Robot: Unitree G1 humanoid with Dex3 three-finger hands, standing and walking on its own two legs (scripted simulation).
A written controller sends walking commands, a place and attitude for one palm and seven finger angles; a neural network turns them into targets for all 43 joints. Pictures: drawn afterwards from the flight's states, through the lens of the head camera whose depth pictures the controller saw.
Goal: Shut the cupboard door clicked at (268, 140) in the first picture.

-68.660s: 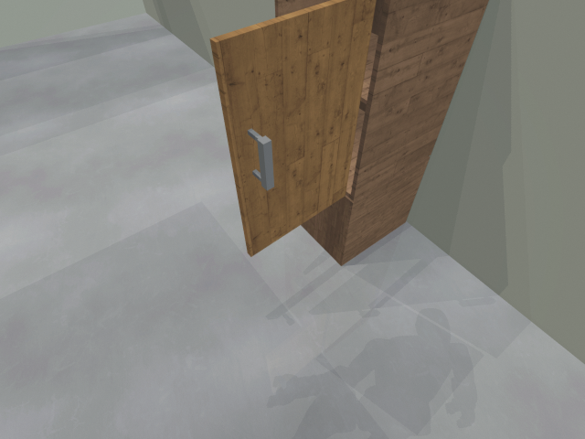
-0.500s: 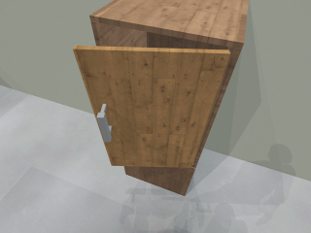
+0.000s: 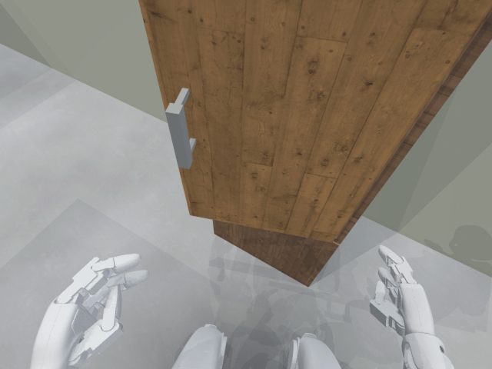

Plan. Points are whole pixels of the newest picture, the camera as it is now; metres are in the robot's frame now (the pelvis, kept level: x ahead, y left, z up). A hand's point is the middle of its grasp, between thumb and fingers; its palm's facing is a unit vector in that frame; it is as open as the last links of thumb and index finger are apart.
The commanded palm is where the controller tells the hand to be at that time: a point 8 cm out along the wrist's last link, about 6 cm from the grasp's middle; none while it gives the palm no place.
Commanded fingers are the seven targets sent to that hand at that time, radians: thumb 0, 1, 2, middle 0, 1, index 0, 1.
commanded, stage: raise the hand and make a fist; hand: left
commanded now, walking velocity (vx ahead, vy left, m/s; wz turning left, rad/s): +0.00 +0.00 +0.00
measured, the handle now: (184, 130) +0.44 +0.18 +0.12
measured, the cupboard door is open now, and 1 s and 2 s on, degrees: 19 19 19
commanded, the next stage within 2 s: bring the fist close to the handle in 1.40 s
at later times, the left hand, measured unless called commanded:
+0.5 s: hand (126, 279) +0.21 +0.19 +0.08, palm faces -0.05 -1.00 -0.03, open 3.5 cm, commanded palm +0.18 +0.25 +0.09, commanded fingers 0.00 0.90 0.90 -1.13 -1.32 -1.13 -1.32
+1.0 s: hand (122, 243) +0.24 +0.20 +0.11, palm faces -0.03 -1.00 -0.05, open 3.1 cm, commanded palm +0.22 +0.25 +0.12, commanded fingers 0.00 0.90 0.90 -1.30 -1.50 -1.30 -1.50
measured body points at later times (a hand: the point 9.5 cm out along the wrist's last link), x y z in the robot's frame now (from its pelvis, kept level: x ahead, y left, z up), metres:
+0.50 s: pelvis +0.01 +0.01 +0.02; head +0.07 +0.02 +0.47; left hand +0.20 +0.24 +0.09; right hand +0.18 -0.24 -0.05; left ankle +0.01 +0.12 -0.63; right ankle +0.05 -0.12 -0.63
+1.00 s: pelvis +0.02 +0.01 +0.04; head +0.07 +0.02 +0.49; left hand +0.24 +0.25 +0.12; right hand +0.20 -0.21 -0.02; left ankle +0.01 +0.12 -0.63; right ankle +0.05 -0.12 -0.63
